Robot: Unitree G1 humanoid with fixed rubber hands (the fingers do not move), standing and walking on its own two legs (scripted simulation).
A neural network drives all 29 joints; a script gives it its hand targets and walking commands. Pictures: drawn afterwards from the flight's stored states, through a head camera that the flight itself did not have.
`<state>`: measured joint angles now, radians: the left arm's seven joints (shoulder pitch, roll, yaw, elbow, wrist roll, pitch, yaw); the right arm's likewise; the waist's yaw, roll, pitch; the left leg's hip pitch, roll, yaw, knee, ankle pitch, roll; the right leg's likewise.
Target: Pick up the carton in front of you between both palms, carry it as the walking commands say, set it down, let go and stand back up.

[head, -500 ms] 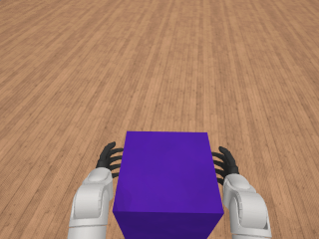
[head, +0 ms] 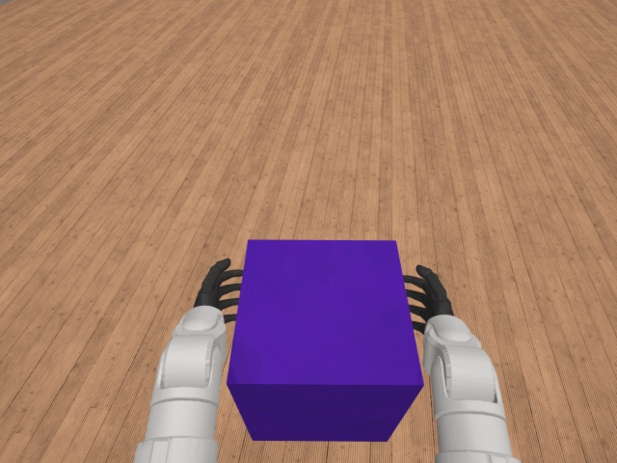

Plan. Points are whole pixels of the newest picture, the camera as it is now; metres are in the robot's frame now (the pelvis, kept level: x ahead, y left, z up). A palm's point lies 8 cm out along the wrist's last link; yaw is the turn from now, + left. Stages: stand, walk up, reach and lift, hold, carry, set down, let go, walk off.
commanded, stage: carry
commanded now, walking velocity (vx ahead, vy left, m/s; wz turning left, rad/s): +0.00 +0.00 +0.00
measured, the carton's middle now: (320, 345) +0.29 +0.00 -0.05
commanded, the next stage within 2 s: hold in 0.76 s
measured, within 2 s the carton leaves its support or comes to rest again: neither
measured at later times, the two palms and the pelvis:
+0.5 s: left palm (208, 327) +0.27 +0.15 +0.04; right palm (442, 336) +0.27 -0.15 +0.04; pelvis -0.02 +0.00 +0.00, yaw +0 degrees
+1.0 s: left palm (205, 350) +0.24 +0.14 +0.04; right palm (451, 354) +0.24 -0.15 +0.04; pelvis -0.04 -0.01 +0.01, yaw +0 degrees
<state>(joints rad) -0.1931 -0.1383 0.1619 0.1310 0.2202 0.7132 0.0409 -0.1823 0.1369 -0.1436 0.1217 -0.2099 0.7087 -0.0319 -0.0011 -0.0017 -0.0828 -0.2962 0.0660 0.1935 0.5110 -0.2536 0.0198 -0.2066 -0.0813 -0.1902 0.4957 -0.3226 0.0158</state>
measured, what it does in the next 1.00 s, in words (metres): stands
